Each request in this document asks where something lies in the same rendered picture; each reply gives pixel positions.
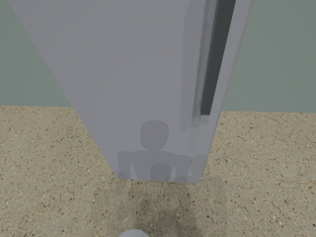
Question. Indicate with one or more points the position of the fridge door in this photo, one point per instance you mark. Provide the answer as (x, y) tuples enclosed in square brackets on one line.
[(133, 70)]

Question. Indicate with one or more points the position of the handle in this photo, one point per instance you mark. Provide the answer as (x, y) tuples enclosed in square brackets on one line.
[(221, 24)]

